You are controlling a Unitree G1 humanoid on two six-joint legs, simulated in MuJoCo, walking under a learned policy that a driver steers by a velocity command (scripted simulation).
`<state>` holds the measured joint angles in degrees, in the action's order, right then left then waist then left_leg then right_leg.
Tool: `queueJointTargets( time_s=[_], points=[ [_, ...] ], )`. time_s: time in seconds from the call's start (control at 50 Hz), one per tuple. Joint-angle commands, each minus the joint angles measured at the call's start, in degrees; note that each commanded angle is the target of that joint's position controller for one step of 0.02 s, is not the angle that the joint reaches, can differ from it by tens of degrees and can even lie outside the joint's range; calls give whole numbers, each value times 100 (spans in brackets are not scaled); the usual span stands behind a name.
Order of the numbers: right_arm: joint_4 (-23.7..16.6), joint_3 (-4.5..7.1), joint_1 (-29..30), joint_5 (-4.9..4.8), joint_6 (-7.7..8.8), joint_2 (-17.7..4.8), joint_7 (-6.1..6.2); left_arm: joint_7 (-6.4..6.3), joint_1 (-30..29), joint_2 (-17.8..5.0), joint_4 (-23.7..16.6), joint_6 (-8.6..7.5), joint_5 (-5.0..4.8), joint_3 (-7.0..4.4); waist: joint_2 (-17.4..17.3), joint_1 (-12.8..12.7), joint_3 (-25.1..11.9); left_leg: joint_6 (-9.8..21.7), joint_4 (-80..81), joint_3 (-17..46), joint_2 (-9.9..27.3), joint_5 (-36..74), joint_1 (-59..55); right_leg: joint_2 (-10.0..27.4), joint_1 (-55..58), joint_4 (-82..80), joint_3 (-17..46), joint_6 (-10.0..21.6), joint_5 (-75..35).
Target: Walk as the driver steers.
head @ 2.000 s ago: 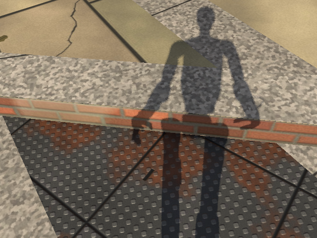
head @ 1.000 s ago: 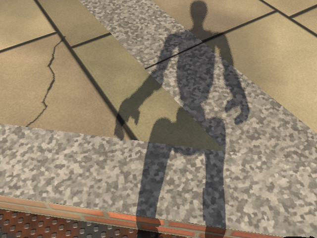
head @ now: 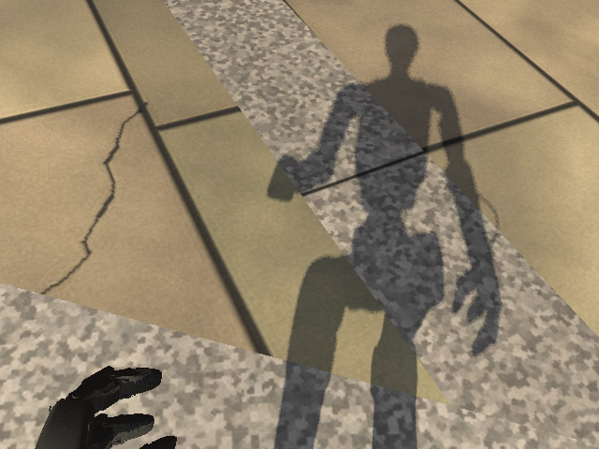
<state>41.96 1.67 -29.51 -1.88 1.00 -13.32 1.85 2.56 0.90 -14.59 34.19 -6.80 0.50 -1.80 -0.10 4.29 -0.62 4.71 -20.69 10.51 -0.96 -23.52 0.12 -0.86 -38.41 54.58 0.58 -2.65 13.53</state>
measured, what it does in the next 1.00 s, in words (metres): climbs, turning right: right foot, then left foot 0.16 m higher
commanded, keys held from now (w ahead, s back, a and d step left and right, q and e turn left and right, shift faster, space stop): w+q+shift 0.06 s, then w+shift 0.06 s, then w+e+shift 0.88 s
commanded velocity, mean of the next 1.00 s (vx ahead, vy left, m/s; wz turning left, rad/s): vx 0.97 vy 0.00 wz -0.38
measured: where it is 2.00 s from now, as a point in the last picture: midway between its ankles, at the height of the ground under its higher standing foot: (320, 146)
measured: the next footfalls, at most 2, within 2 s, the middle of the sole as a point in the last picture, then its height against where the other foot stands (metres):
right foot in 0.10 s outside the picture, level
left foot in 0.38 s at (160, 443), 0.16 m higher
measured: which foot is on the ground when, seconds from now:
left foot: down 0.00-0.08, up 0.10-0.36, down 0.38-0.84, up 0.86-1.00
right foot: up 0.00-0.08, down 0.10-0.40, up 0.42-0.82, down 0.84-1.00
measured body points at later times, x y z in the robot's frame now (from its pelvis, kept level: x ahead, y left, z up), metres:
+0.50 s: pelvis +0.37 +0.10 +0.07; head +0.39 +0.12 +0.52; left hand +0.38 +0.37 -0.08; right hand +0.55 -0.12 -0.01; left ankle +0.41 +0.20 -0.58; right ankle +0.21 -0.10 -0.44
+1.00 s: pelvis +0.76 +0.09 +0.13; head +0.76 +0.10 +0.58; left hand +0.81 +0.34 -0.01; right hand +0.94 -0.18 +0.11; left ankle +0.81 +0.28 -0.46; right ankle +0.76 +0.07 -0.58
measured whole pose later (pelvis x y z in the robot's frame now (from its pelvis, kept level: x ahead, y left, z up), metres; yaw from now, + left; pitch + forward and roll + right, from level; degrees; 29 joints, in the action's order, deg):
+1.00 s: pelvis +0.76 +0.09 +0.13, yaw -23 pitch -2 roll -1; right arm 30.8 -1.1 -0.7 -0.6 8.7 -9.5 -0.6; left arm 3.3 32.0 -12.8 45.8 -2.7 -0.6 -3.4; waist 0.1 -4.6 0.9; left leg 0.8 -84.1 11.4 1.1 -18.2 33.2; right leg -12.0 -17.9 39.9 -0.9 10.9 19.3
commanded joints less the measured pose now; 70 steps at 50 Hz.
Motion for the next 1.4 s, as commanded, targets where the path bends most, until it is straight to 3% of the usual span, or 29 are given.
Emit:
queueJointTargets(
  time_s=[0.02,0.08,0.1,0.12,0.14,0.24,0.3,0.32,0.34,0.38,0.4,0.42,0.48,0.52,0.58,0.74,0.82,0.84,0.86,0.88,0.94,1.06,1.14,1.22,1.24,1.26,1.28,1.34,1.4],
  points=[
    [-414,93,182,-53,-97,-572,12,-16,-826,-373,-772,-130,-29,-103,-613,-367,126,418,-804,628,320,6672,64,-699,466,-1207,-808,264,984],
    [-825,263,1711,57,-11,-1119,-7,-160,1862,-1136,-153,-77,-200,-550,-1170,-1693,-1481,67,-3974,1090,176,6678,1631,179,5244,-3891,105,672,-1504],
    [-963,15,1638,340,150,-123,-96,-189,2618,-1017,286,29,-218,-459,354,-1414,-1316,-31,-5341,526,-308,-245,4037,1312,7332,-3032,814,694,-4053],
    [-1059,-94,1170,160,338,-21,-39,-191,2780,-1008,351,139,121,-406,1251,-1108,-1099,-156,-6718,93,-389,-1217,5555,2504,7612,-1805,1626,1151,-7903],
    [-973,-33,1079,-91,437,-409,-42,-255,3035,-934,459,242,254,-474,1237,-1334,-1446,-445,-7668,-208,-117,-1074,6110,2838,7592,-2245,2086,2026,-6130],
    [-2387,-649,3225,20,273,684,-279,-369,2078,94,1271,222,-96,-13,622,-158,1644,-314,-8938,-199,563,-2165,8115,1984,3533,-4725,1290,1367,-681],
    [-2889,-848,3224,286,371,533,-481,-619,1475,-542,1433,260,-267,-111,544,473,1486,-549,-8185,-1050,1046,-1608,7282,1462,2006,-5530,590,1084,-757],
    [-2808,-875,2749,341,439,336,-552,-591,1023,-907,1187,291,-240,-192,-30,814,909,-411,-5743,-1457,982,-309,3795,943,16,-6000,5,1095,-1076],
    [-2771,-678,2577,314,494,161,-441,-529,2208,-1317,1334,160,-446,-287,28,704,-530,-377,-5476,-1744,372,176,644,1112,-272,-5763,559,1202,-3734],
    [-1979,282,-391,199,269,-1401,-98,-291,1973,-2373,1290,-58,-262,-512,683,2444,-2697,50,-4714,-528,31,-442,-1879,1342,849,-1960,949,774,-9226],
    [-1452,475,-801,356,284,-2408,0,-242,2060,-1280,924,-162,-291,-345,-2726,1552,-3298,453,-1953,3600,1912,-1848,-1722,213,703,963,1426,639,-2792],
    [-1401,201,-690,445,388,-1900,-47,-52,2422,-1226,1170,-221,-213,-403,-3232,1149,-3673,335,-10,4903,2191,-2295,-1329,-353,856,3465,1824,784,-793],
    [-636,-100,661,110,418,-484,-383,-7,1555,221,568,59,-286,-115,-814,48,-206,347,-220,2412,2443,-1270,1428,252,-1059,5759,871,814,-714],
    [-146,-264,1089,360,393,510,-487,63,1571,318,390,360,-412,-38,-623,-487,373,-65,-575,235,1953,-259,2218,519,-1003,5614,760,1058,-985],
    [160,-233,1338,328,421,648,-394,-10,1779,281,387,719,-393,-18,-343,-820,636,-422,94,-1493,1609,1076,1929,583,-1079,4277,514,1066,-733],
    [125,229,1311,313,491,-1453,172,146,1172,-626,-112,536,-441,-390,-584,-1090,86,-551,461,-3020,1110,6154,317,-83,1558,-194,-1342,1000,-1886],
    [-300,416,2215,182,378,-1580,96,39,3615,-1407,515,954,-364,-798,-993,-2179,-604,-111,-2921,-2554,1488,8083,117,-2,3802,-1127,-938,1427,-674],
    [-489,274,3010,10,488,-1047,15,-8,4600,-1241,950,951,-325,-802,367,-2743,-185,-228,-6132,-2616,467,4432,1327,285,4681,-2826,-452,1978,-1859],
    [-819,-42,2847,156,689,360,-147,132,3893,-632,1206,722,20,-429,2234,-1425,1004,-211,-8261,-1699,-420,-975,3843,-150,4379,-1976,478,1886,-2591],
    [-1142,-178,1771,127,841,563,-223,220,2790,-275,624,447,-3,-191,2069,-283,144,-80,-8936,-522,-506,-1076,4573,146,4210,-2012,2546,2584,-1462],
    [-1414,-3,2140,42,975,-496,-358,162,1876,-637,80,159,-162,-329,-792,81,314,-155,-6922,-21,107,519,4929,1297,2839,-4261,4908,2557,2863],
    [-1707,15,3403,283,701,-392,-28,-352,2012,-472,159,139,-182,-257,-397,-557,701,-919,-3301,-347,408,1723,3464,125,843,-4016,2838,2210,992],
    [-1885,115,3935,10,739,-177,-125,-417,2324,-541,451,322,-352,-323,365,-1004,213,-1153,-1253,-701,-237,2519,1994,-168,1216,-3547,2536,1739,783],
    [-1527,586,2392,-170,814,-925,-124,-382,1929,-492,390,361,-268,-378,859,10,-706,-748,-718,-515,-26,1821,517,-224,2478,-1406,2437,1173,-1433],
    [-1273,648,917,-115,785,-1128,-86,-308,1613,-233,150,336,-97,-270,701,706,-1707,-448,-1351,25,696,1063,-1561,-269,1408,383,2072,972,-1156],
    [-1135,662,382,218,769,-1580,-139,-270,2436,524,-144,301,-282,-56,-1904,126,-2543,470,-97,3463,2219,-1246,-3233,-818,-462,2324,1537,722,2061],
    [-1192,630,771,261,762,-1341,-223,-342,2516,70,-177,314,-594,-31,-2679,64,-2012,781,571,4978,2650,-3319,-2871,-132,-1542,3193,1132,706,1510],
    [-902,462,1177,234,559,-654,-147,-274,1087,-411,-335,421,-124,-164,-179,160,-166,331,461,1956,1766,-669,-575,464,-1348,3159,552,673,524],
    [-505,308,1687,229,570,-311,-144,-191,888,-339,-567,593,-265,-196,-473,-309,512,254,568,313,1496,1874,744,853,-823,2514,576,484,713]
  ],
)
